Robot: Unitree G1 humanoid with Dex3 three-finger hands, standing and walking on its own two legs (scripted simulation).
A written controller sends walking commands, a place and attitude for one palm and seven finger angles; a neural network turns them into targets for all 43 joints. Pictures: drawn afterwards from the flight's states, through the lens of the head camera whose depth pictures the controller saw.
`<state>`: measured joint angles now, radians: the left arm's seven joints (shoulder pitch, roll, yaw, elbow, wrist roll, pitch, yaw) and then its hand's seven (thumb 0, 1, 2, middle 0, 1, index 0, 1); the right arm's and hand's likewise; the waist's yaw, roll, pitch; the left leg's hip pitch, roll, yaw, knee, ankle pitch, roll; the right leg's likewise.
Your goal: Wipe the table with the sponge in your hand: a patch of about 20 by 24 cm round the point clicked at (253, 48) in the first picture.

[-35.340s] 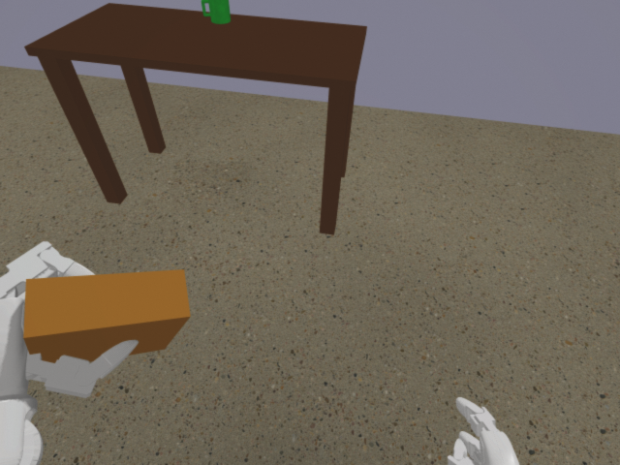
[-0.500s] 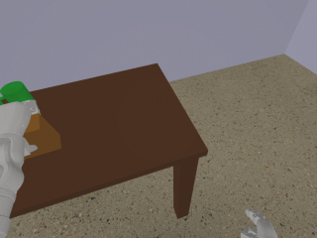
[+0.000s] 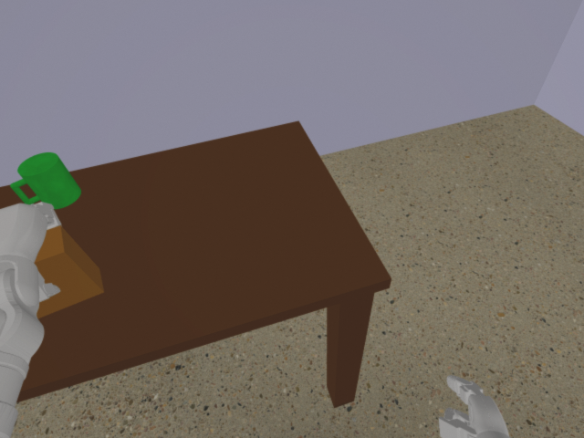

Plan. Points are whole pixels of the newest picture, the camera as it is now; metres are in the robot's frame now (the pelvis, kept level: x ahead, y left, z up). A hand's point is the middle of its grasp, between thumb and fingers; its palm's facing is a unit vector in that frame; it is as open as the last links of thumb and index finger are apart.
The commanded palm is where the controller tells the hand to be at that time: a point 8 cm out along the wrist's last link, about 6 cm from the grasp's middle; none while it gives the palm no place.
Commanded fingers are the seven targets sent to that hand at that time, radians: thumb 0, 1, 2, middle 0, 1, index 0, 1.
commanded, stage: move the sponge above the wiping area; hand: left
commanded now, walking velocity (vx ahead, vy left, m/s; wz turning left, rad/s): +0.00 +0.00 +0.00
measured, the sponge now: (43, 285) +0.27 +0.41 +0.06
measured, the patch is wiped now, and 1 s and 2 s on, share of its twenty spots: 0.00 0.00 0.10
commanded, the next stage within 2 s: lower the sponge onto the table in 0.08 s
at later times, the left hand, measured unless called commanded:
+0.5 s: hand (57, 273) +0.28 +0.38 +0.08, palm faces -0.14 -0.05 -0.99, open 8.9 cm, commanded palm +0.28 +0.35 +0.15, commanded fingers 0.00 0.10 1.30 -1.20 -1.60 -1.20 -1.60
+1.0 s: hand (77, 288) +0.28 +0.36 +0.05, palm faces -0.18 -0.07 -0.98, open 8.9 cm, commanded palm +0.28 +0.36 +0.12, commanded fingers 0.00 0.10 1.30 -1.20 -1.60 -1.20 -1.60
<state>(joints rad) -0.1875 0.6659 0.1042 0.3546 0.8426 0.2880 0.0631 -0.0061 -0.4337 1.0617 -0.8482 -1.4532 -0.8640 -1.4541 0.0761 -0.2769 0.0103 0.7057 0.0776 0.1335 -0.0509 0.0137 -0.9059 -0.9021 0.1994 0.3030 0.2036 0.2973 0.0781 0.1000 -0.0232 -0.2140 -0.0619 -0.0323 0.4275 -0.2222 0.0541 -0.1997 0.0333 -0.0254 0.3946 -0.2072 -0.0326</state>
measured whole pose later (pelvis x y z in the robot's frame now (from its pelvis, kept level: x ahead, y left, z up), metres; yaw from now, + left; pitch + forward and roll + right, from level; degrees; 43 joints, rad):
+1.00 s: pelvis +0.01 +0.00 +0.00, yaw +1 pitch +2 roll -1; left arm -0.13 0.61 0.07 0.37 0.90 0.14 -0.04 -0.01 -0.43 1.06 -0.85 -1.47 -0.87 -1.47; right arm 0.14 -0.29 -0.01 0.68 0.05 0.10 -0.06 0.01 -0.91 -0.90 0.20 0.30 0.20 0.30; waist 0.08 0.08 -0.01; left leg -0.24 -0.06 -0.05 0.47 -0.26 0.06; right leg -0.21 0.03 -0.04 0.41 -0.23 -0.03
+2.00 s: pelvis +0.00 -0.01 -0.01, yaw +0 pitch +7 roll -1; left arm -0.38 0.65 0.10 0.71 0.99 -0.01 0.09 -0.01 -0.47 1.08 -0.88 -1.43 -0.89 -1.44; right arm 0.20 -0.29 -0.02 0.71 0.06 0.11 -0.05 0.01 -0.91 -0.90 0.20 0.30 0.20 0.30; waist 0.04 0.06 -0.06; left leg -0.42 -0.05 -0.05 0.59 -0.29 0.04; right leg -0.40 0.05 -0.05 0.54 -0.26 -0.05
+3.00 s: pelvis +0.00 +0.01 -0.03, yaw -2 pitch +17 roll -4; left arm -0.83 0.89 0.13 1.17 1.09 -0.12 0.08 -0.01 -0.51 1.11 -0.88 -1.40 -0.90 -1.45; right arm 0.33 -0.30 0.01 0.69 0.07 0.16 -0.04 0.01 -0.91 -0.90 0.20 0.30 0.21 0.30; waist -0.06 0.03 -0.11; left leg -0.72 -0.03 -0.03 0.78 -0.36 0.07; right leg -0.67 0.07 -0.04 0.66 -0.30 -0.02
